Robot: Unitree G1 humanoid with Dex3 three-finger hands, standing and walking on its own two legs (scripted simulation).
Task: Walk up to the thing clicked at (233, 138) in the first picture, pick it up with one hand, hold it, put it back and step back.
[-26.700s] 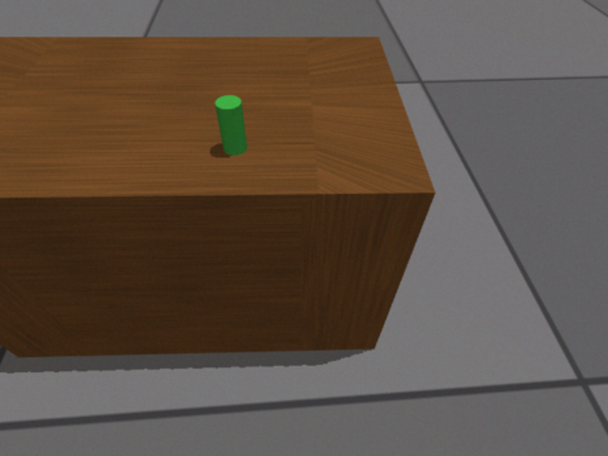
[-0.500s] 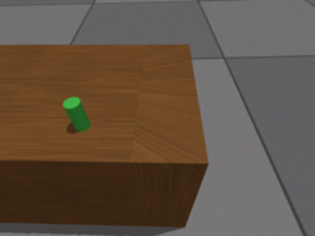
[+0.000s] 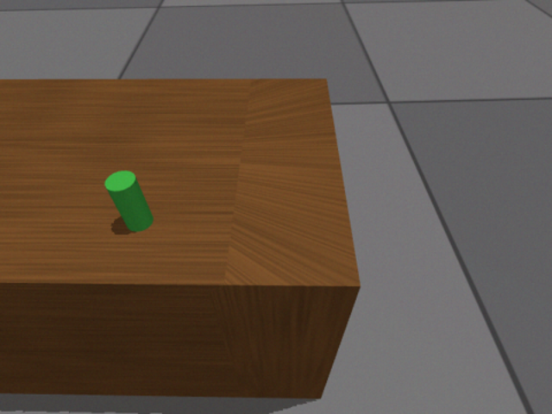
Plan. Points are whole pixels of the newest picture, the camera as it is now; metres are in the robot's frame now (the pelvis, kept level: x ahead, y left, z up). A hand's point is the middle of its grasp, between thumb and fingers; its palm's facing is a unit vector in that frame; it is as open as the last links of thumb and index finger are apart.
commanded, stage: stand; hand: left
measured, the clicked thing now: (130, 202) +0.47 +0.27 +0.02
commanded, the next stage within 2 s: none
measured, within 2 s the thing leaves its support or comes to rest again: neither
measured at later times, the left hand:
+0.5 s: hand out of the picture +0.09 +0.26 -0.15, palm faces -0.02 -0.94 -0.35, open 7.4 cm
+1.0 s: hand out of the picture +0.07 +0.26 -0.15, palm faces -0.02 -0.93 -0.35, open 7.4 cm
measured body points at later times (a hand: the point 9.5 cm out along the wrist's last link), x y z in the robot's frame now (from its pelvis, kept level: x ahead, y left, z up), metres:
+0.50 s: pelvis +0.01 +0.01 +0.00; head +0.01 +0.00 +0.45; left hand +0.09 +0.31 -0.13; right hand +0.07 -0.29 -0.14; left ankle -0.02 +0.15 -0.75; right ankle +0.03 -0.12 -0.75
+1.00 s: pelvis +0.00 +0.01 +0.00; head +0.01 +0.00 +0.45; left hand +0.08 +0.31 -0.13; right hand +0.07 -0.30 -0.14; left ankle -0.02 +0.15 -0.75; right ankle +0.03 -0.12 -0.75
